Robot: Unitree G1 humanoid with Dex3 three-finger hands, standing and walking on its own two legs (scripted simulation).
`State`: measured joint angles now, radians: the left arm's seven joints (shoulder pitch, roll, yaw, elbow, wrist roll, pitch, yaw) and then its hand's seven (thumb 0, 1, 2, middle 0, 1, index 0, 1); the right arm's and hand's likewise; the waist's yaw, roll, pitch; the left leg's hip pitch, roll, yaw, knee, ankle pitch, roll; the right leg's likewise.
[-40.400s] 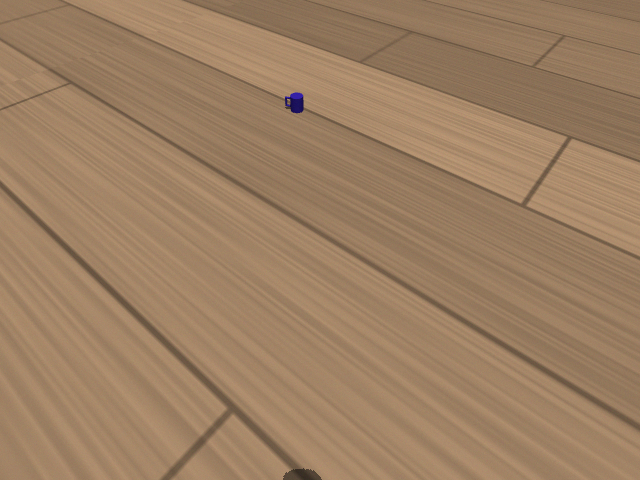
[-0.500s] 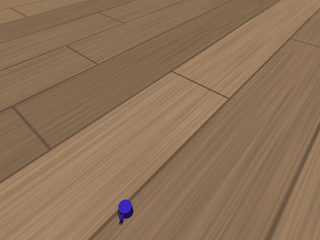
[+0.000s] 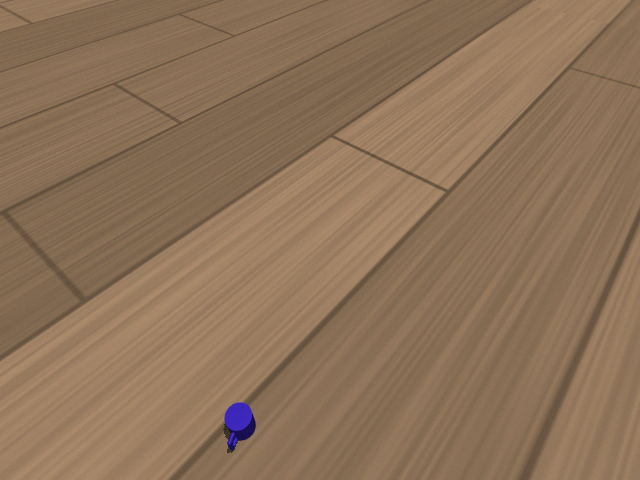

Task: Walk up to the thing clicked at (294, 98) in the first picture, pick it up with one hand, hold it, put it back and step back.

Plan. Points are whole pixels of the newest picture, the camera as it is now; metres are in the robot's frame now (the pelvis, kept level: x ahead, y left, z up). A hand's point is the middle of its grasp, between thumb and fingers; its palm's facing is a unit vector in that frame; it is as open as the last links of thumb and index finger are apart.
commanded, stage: stand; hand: left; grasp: from above
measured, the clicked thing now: (238, 427) +0.41 +0.24 -0.74
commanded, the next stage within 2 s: step back in 0.96 s
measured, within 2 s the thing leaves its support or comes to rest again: neither
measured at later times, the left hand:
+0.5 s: hand out of the picture +0.08 +0.24 -0.16, palm faces +0.00 -0.94 -0.33, open 7.3 cm
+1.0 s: hand out of the picture +0.08 +0.24 -0.16, palm faces -0.01 -0.94 -0.33, open 7.3 cm
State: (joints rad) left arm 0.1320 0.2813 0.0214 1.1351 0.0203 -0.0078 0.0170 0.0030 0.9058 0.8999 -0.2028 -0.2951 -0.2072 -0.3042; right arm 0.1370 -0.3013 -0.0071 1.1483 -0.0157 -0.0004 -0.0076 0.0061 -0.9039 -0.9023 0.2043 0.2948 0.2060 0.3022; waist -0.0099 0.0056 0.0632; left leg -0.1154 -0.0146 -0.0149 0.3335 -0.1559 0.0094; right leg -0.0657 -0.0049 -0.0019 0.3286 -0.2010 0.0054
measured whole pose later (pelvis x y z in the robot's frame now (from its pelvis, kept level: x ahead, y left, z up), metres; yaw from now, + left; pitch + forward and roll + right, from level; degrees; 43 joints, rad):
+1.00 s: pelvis +0.00 +0.00 +0.00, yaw +0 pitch -3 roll +0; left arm 0.12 0.33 0.02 1.11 0.01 -0.01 0.00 0.00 0.91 0.90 -0.20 -0.29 -0.21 -0.30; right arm 0.11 -0.34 -0.01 1.14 -0.01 0.00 0.01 0.01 -0.90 -0.90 0.21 0.29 0.21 0.30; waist -0.01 0.00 0.06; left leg -0.14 -0.01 -0.01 0.34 -0.16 0.00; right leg -0.09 0.00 0.00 0.34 -0.21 0.00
